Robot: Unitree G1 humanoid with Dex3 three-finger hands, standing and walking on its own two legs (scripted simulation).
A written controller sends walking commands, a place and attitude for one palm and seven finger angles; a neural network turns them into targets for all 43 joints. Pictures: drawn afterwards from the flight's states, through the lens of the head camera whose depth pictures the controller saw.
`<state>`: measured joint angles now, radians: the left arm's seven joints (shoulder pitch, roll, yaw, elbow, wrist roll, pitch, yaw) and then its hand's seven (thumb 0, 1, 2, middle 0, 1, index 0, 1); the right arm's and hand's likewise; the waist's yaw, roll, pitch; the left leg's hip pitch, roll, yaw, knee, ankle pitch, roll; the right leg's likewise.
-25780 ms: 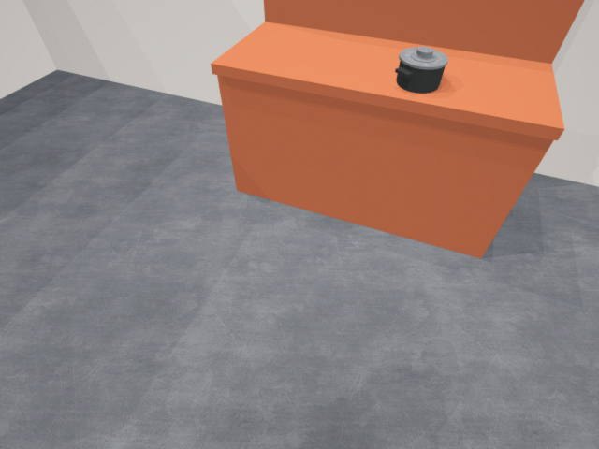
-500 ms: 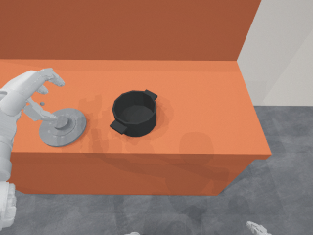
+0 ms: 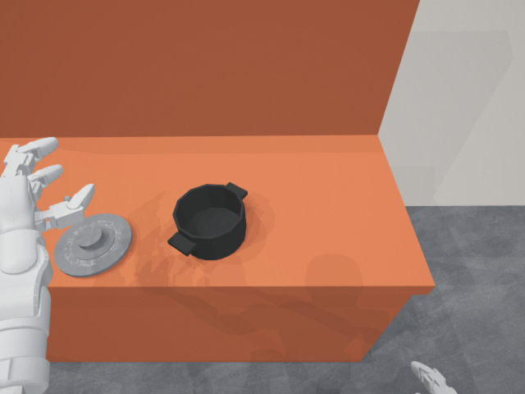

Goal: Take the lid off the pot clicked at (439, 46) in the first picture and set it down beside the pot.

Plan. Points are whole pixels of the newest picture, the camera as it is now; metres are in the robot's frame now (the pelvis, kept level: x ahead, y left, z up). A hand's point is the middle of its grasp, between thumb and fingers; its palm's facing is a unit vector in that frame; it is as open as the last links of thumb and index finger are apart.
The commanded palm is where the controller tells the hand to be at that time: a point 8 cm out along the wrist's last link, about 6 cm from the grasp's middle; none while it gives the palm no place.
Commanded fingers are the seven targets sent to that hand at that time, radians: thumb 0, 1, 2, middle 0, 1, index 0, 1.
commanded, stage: draw the hand back to the body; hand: left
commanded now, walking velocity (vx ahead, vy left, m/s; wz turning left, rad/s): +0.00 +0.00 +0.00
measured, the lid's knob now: (90, 237) +0.42 +0.39 -0.08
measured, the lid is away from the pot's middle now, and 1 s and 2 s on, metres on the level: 0.26 0.26 0.26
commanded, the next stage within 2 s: step back with the hand held close in 1.22 s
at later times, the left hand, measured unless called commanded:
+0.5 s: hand (58, 247) +0.26 +0.27 +0.15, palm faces +0.47 -0.83 -0.29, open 7.6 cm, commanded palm +0.20 +0.30 +0.17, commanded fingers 0.00 0.90 0.90 -0.20 -0.30 -0.20 -0.30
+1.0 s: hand (36, 313) +0.17 +0.25 +0.15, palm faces +0.40 -0.85 -0.34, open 7.4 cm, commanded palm +0.11 +0.28 +0.17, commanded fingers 0.00 0.90 0.90 -0.20 -0.30 -0.20 -0.30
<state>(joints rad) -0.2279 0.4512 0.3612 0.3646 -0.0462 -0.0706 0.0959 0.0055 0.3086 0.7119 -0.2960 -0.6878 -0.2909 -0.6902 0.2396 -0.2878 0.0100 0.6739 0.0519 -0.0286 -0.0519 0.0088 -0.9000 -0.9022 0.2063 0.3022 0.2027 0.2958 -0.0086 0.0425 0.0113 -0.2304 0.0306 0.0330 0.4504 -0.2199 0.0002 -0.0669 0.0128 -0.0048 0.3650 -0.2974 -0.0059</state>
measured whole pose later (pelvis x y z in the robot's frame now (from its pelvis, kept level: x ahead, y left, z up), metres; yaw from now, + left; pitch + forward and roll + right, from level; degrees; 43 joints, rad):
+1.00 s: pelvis -0.02 +0.00 +0.00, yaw +1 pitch -5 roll -1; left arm 0.44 0.33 0.29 -0.35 -0.10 -0.11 0.08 0.02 0.89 0.90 -0.21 -0.30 -0.20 -0.30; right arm 0.17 -0.23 0.02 0.64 0.02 -0.10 -0.06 0.01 -0.90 -0.90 0.21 0.30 0.20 0.30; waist 0.05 0.06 0.02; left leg -0.14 0.03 0.02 0.41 -0.18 0.00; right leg 0.02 0.01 -0.02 0.32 -0.26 -0.01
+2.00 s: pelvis -0.07 +0.04 -0.02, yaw +2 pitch +1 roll -4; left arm 0.67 0.40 0.41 -0.67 -0.07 -0.22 0.10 0.02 0.89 0.90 -0.21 -0.30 -0.21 -0.30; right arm 0.21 -0.20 0.00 0.55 0.02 -0.09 -0.05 0.01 -0.90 -0.90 0.21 0.30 0.20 0.30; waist 0.00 0.03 0.06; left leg -0.47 0.02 0.01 0.67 -0.25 0.05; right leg -0.29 0.00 -0.04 0.57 -0.29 0.04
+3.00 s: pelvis -0.20 +0.05 -0.03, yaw -1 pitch +2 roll -2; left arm 0.57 0.42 0.39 -0.65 -0.06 -0.27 0.12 0.01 0.89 0.90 -0.21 -0.30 -0.21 -0.30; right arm 0.20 -0.18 0.00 0.58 0.02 -0.08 -0.04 0.01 -0.90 -0.90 0.21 0.30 0.20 0.30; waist -0.05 -0.07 0.01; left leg -0.36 0.02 0.00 0.70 -0.34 0.00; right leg -0.36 -0.03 -0.03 0.67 -0.33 0.04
